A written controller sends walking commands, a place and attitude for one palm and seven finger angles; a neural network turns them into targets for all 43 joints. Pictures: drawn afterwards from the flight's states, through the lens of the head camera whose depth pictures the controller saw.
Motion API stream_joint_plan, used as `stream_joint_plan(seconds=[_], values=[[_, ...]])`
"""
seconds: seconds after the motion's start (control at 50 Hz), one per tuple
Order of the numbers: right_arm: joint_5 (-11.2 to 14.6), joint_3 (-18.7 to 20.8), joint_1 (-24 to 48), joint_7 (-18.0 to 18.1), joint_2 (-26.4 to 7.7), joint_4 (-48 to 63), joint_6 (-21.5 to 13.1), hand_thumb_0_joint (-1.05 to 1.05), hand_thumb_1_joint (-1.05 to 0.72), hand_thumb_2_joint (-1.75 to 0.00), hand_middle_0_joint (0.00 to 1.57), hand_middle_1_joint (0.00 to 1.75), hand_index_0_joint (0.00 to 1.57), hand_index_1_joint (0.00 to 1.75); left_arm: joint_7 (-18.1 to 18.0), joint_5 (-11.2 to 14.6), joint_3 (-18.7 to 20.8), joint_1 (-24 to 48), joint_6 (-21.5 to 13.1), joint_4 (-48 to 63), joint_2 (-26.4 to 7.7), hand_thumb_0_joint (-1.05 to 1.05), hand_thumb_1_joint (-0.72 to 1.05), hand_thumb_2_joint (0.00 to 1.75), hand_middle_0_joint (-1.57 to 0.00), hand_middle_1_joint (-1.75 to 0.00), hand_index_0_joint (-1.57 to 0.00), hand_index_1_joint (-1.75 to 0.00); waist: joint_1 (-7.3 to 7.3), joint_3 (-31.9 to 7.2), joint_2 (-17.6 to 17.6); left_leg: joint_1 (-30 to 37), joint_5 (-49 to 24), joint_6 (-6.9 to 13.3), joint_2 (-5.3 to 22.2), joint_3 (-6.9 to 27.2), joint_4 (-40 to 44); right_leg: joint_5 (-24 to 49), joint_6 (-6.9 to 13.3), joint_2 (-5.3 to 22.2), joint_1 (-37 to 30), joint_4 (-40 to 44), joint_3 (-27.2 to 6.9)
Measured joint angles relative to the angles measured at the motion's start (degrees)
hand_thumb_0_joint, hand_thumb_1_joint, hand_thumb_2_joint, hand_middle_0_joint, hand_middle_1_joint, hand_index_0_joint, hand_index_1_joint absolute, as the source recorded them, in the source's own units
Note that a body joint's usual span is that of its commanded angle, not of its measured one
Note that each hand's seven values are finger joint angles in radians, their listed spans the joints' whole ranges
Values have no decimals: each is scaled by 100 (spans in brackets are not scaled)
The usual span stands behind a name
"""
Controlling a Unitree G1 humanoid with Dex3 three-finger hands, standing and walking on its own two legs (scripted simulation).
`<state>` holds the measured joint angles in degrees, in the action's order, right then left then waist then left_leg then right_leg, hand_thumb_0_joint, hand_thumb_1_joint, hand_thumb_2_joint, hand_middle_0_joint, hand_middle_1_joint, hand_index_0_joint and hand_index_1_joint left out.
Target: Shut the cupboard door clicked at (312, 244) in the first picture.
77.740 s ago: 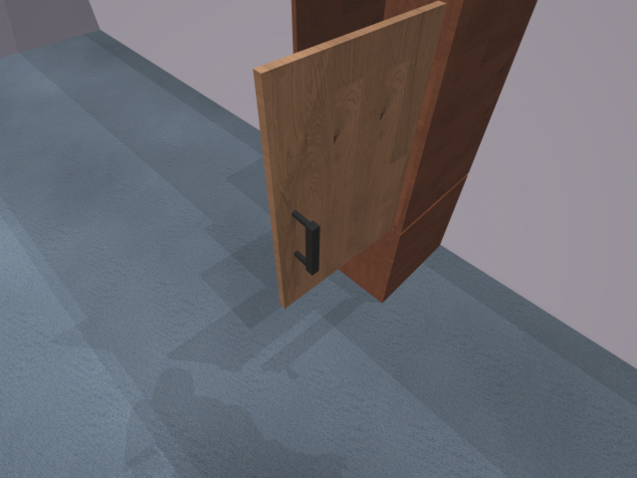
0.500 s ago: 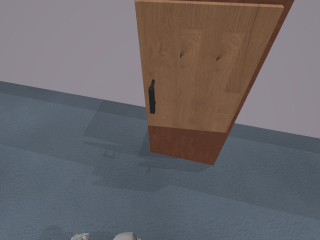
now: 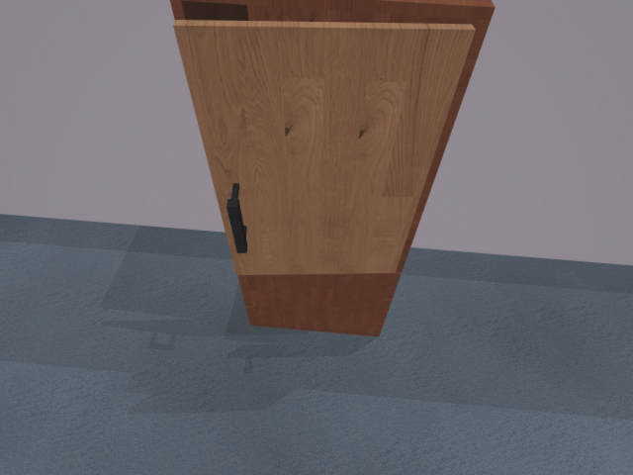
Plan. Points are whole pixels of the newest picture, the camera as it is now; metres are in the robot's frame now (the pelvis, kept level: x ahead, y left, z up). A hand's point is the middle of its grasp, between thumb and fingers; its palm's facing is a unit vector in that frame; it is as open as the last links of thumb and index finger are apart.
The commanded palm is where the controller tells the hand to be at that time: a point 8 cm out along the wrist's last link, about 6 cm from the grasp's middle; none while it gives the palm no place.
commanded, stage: take the last steps up to it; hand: left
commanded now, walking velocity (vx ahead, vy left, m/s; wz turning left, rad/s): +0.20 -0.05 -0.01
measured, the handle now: (239, 219) +0.57 +0.17 -0.09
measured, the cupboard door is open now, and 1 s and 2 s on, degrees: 7 7 7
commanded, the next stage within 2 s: come to a stop and stand still in 0.18 s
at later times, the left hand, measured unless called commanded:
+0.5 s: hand out of the picture +0.15 +0.16 -0.17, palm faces +0.04 -0.98 -0.18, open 7.3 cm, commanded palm none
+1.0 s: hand (176, 462) +0.17 +0.21 -0.17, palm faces +0.03 -0.97 -0.26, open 7.4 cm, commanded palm none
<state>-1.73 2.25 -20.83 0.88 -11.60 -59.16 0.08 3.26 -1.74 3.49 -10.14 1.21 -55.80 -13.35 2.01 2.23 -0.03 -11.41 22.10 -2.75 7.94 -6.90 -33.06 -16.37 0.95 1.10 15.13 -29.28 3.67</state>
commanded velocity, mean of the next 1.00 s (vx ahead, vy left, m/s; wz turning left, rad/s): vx -0.05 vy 0.02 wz -0.01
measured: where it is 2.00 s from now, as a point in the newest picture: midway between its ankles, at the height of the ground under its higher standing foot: outside the picture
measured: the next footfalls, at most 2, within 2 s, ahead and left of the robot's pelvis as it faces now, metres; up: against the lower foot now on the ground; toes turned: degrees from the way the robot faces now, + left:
left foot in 0.28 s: +0.16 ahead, +0.10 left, +0.00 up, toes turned +8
right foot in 0.52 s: +0.17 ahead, -0.13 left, +0.00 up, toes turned +0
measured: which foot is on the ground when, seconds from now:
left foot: down 0.00-0.00, up 0.02-0.26, down 0.28-0.58, up 0.60-0.86, down 0.88-1.00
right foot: down 0.00-0.28, up 0.30-0.50, down 0.52-1.00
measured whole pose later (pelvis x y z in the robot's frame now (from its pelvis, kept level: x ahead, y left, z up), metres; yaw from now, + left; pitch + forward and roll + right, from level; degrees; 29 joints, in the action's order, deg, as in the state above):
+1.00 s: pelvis +0.11 +0.00 -0.01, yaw +0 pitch -2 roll +0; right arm -1.8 2.8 -11.0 0.9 -11.7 -49.2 1.2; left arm -2.0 -1.6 1.2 -14.1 2.9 -52.3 -13.7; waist -1.1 2.8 1.7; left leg -14.7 20.1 2.4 -1.1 -2.8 -36.7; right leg -22.9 -0.1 3.3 18.0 -39.7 0.1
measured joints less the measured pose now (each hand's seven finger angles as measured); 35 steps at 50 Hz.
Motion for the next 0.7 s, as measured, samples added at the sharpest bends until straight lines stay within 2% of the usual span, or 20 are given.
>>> stream_joint_plan(seconds=[0.04,0.06,0.1,0.12,0.18,0.26,0.28,0.32,0.36,0.38,0.44,0.48,0.52,0.54,0.6,0.64,0.7], values=[[30,43,53,1,-127,-139,106,0,-91,-90,20,30,20,30,-83,15,-23,35,-112,-64,138,1,91,90,-20,-29,-20,-30,-9,67,-194,-412,669,108,-15,329,-1112,-34,45,-108,-30,-218,109],[34,59,102,4,-162,-194,144,0,-91,-90,20,30,20,30,-122,23,-43,0,-155,-86,195,0,91,90,-20,-29,-20,-30,-28,72,-223,-645,758,137,-89,419,-1664,-88,56,-129,-110,-189,133],[27,85,215,-11,-185,-211,155,1,-91,-90,20,30,20,30,-207,24,-72,-125,-193,-145,277,0,91,90,-20,-29,-20,-30,-63,58,-186,-1035,660,163,-206,407,-2335,-103,77,-139,-324,35,129],[20,88,274,-25,-180,-175,137,1,-91,-90,20,30,20,30,-236,17,-86,-195,-198,-191,304,0,91,90,-20,-29,-20,-30,-67,43,-147,-1176,561,158,-240,354,-2413,-80,75,-136,-426,165,123],[16,68,464,-61,-106,2,49,1,-91,-90,20,30,20,30,-275,2,-127,-372,-201,-375,350,0,91,90,-20,-29,-20,-30,-62,16,-28,-1354,209,130,-294,192,-1897,-61,57,-146,-676,452,126],[18,-22,665,-72,53,170,-133,0,-91,-90,19,30,19,30,-285,44,-138,-543,-184,-602,369,0,91,90,-20,-29,-20,-30,-115,56,75,-1010,-619,143,-380,93,-393,-340,2,-219,-904,349,147],[9,-48,683,-71,86,189,-204,0,-91,-90,19,30,20,30,-286,61,-132,-601,-172,-637,370,0,91,90,-20,-29,-20,-30,-143,45,96,-878,-887,233,-400,106,-102,-518,-15,-232,-870,115,129],[-30,-103,762,-33,230,190,-270,0,-91,-90,19,30,20,30,-304,83,-126,-629,-95,-705,323,1,91,90,-20,-29,-20,-30,-188,63,285,-813,-696,428,-458,-6,-281,-998,17,-142,-552,-827,15],[-30,-175,793,51,342,213,-256,0,-91,-90,20,30,20,30,-328,80,-135,-564,8,-731,305,1,91,90,-20,-29,-20,-30,-198,85,338,-667,-535,478,-468,-59,-215,-1321,-32,-134,-127,-1757,-93],[-14,-177,808,120,374,210,-238,0,-92,-90,20,30,20,30,-337,88,-137,-493,39,-723,310,1,91,90,-20,-29,-20,-30,-197,119,328,-577,-548,466,-476,-51,-100,-1349,-73,-108,23,-1956,-109],[21,-162,904,197,317,115,-134,0,-94,-90,20,30,20,30,-362,100,-151,-261,78,-598,340,1,91,90,-20,-29,-20,-30,-224,240,219,-342,-694,408,-476,10,248,-1109,-176,5,198,-1549,-122],[55,-138,960,177,274,48,-45,0,-94,-90,20,30,20,30,-379,87,-141,-161,77,-491,297,1,92,90,-20,-29,-20,-30,-247,288,151,-258,-704,363,-451,45,324,-587,-189,55,176,-962,-129],[86,-95,987,142,264,16,44,0,-94,-90,20,30,20,30,-385,62,-125,-129,43,-363,201,1,92,90,-20,-29,-20,-30,-280,297,181,-239,-622,285,-472,40,244,297,-152,119,109,-412,-221],[98,-66,1000,120,260,14,90,0,-93,-90,20,30,20,30,-393,43,-111,-124,28,-319,150,1,92,90,-20,-29,-20,-30,-292,287,210,-256,-552,242,-487,30,154,368,-149,143,81,-365,-255],[119,51,1070,57,136,63,226,0,-93,-90,20,30,20,30,-402,0,-111,-74,26,-282,138,1,92,90,-20,-29,-20,-30,-244,250,38,-401,-217,167,-444,157,-208,-130,-114,84,88,-485,-186],[120,105,1138,53,38,105,291,0,-92,-90,20,30,20,30,-420,-8,-124,-15,-6,-257,176,1,92,90,-20,-29,-20,-30,-234,283,-28,-616,441,154,-592,379,-944,-135,-90,93,70,-434,-169],[141,132,1245,60,-90,161,326,0,-92,-90,20,30,20,30,-468,-17,-126,72,-25,-190,234,0,91,90,-20,-29,-20,-30,-268,375,-28,-886,870,102,-838,581,-1970,15,-67,148,-15,-221,-197]])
